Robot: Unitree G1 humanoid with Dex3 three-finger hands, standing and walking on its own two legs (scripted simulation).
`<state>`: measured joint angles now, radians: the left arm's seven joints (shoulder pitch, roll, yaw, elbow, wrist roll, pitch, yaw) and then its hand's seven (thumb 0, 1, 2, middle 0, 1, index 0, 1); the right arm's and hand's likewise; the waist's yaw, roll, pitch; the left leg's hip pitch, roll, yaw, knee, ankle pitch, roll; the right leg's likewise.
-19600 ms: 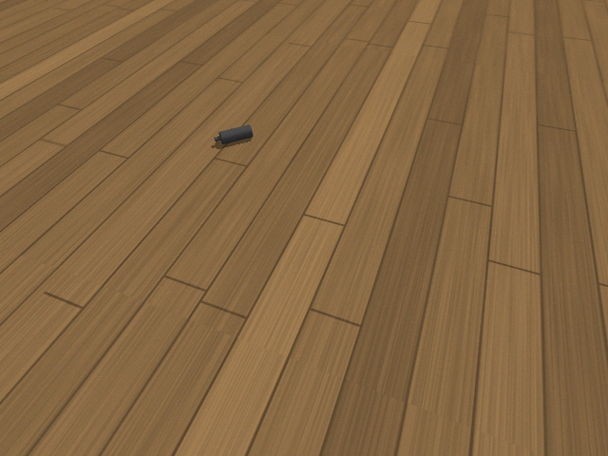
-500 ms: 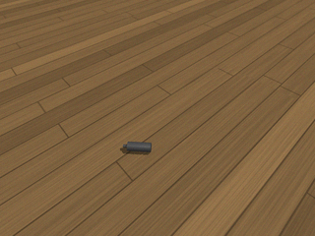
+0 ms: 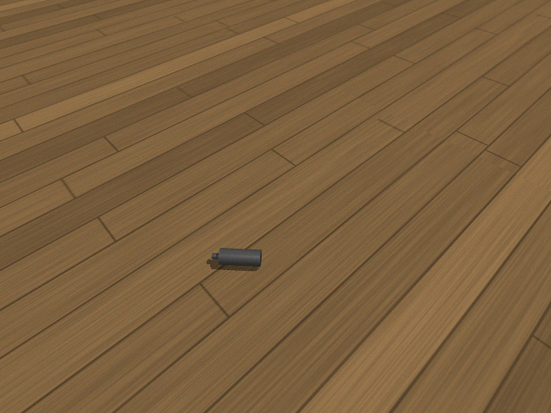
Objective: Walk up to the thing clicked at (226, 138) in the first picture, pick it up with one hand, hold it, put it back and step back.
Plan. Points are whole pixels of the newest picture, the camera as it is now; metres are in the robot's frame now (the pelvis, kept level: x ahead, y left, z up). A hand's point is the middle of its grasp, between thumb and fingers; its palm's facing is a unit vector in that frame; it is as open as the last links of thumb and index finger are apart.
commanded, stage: stand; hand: left
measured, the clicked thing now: (236, 257) +0.85 +0.22 -0.75
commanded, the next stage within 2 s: walk up in 0.12 s
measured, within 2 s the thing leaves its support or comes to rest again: neither
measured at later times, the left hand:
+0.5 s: hand out of the picture +0.10 +0.32 -0.17, palm faces -0.04 -0.94 -0.35, open 7.4 cm
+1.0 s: hand (170, 295) +0.36 +0.23 -0.13, palm faces -0.05 -0.92 -0.38, open 7.4 cm
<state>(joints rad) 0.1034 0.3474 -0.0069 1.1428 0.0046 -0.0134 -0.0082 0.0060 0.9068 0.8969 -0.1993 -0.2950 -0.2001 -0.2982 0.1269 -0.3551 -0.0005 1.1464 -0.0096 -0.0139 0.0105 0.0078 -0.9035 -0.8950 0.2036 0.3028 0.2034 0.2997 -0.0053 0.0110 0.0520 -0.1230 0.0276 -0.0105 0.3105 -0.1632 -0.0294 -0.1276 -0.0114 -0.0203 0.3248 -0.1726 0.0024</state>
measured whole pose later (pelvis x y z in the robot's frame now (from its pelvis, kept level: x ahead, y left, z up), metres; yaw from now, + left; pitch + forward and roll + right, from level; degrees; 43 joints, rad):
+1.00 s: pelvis +0.25 -0.02 -0.01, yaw -3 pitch -4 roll +2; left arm 0.22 0.34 0.05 0.82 0.00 -0.06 -0.05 0.00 0.91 0.90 -0.20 -0.30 -0.20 -0.30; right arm 0.31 -0.40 -0.04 0.85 0.01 -0.04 0.03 0.01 -0.90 -0.89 0.20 0.30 0.20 0.30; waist 0.00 0.04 0.13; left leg -0.36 0.01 -0.03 1.16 -0.41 0.04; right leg -0.27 -0.02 -0.05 0.55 -0.21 -0.06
